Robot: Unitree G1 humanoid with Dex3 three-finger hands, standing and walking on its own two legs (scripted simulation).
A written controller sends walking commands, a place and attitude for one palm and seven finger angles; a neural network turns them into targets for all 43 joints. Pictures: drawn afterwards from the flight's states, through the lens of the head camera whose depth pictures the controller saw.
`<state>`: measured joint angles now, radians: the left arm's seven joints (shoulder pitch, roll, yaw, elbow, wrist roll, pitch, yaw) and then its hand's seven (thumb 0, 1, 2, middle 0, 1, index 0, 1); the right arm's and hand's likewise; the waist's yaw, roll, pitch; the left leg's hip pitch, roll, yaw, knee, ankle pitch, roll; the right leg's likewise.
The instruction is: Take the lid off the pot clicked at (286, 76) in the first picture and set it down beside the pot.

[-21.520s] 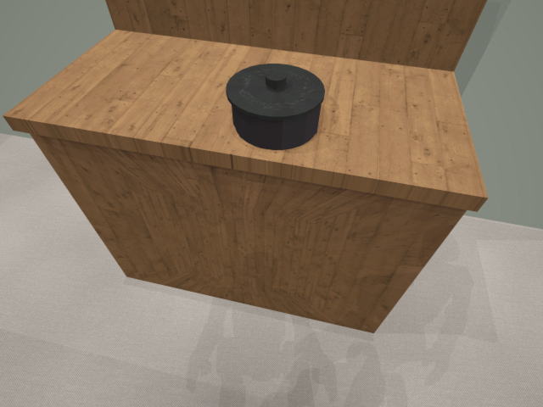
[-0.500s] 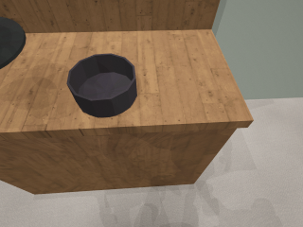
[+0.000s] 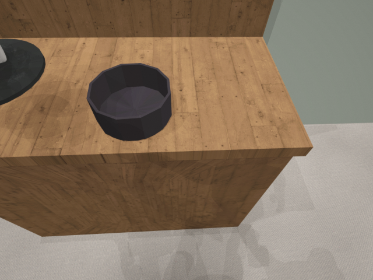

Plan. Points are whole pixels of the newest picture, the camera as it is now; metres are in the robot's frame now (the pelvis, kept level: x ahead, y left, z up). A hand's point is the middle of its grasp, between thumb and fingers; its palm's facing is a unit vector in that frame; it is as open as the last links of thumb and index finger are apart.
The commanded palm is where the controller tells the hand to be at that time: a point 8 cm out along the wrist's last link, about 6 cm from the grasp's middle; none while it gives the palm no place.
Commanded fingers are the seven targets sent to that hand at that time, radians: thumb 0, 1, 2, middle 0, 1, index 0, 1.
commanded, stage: lower the lid onto the table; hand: left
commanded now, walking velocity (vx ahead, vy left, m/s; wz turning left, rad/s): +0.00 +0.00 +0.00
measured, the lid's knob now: out of the picture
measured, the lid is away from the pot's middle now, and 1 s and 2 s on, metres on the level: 0.25 0.24 0.25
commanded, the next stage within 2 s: open the fingers wide in 1.82 s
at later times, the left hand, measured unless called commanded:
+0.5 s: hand (0, 70) +0.47 +0.32 +0.20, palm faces -0.36 -0.22 -0.91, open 6.5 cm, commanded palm +0.48 +0.33 +0.27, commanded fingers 0.00 0.81 0.78 -0.89 -1.06 -0.94 -1.06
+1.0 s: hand (5, 89) +0.46 +0.33 +0.16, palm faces -0.41 -0.20 -0.89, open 6.5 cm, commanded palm +0.49 +0.34 +0.23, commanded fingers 0.00 0.81 0.78 -0.89 -1.06 -0.94 -1.06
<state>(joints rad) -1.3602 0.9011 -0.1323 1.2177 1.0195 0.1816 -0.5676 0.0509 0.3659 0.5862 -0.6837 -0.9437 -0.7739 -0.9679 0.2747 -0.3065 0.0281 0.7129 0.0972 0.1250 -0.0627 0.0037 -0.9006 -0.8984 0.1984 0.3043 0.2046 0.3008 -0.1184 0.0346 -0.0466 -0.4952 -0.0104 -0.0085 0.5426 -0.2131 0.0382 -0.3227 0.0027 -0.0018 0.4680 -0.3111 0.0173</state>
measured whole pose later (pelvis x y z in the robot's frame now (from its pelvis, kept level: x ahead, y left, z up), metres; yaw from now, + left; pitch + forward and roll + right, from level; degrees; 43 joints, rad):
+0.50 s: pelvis +0.00 +0.00 +0.00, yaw -1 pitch +11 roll -2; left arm -1.30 0.90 -0.08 1.24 1.02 0.11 -0.55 0.05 0.37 0.58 -0.68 -0.94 -0.77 -0.97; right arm 0.30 -0.30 0.03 0.71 0.10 0.14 -0.07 0.00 -0.90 -0.90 0.20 0.30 0.21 0.30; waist -0.14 0.04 -0.06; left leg -0.54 0.00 0.01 0.58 -0.24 0.04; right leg -0.37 0.01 0.02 0.51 -0.33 0.02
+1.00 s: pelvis +0.00 +0.00 -0.01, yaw -1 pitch +11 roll -2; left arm -1.24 0.88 -0.10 1.23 1.00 0.07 -0.53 0.05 0.37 0.58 -0.68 -0.94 -0.77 -0.97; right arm 0.29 -0.30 0.03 0.70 0.10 0.13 -0.09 0.00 -0.90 -0.90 0.20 0.30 0.21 0.30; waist -0.13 0.03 -0.06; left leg -0.58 0.01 -0.01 0.63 -0.25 0.04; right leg -0.40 0.02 0.00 0.54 -0.34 0.02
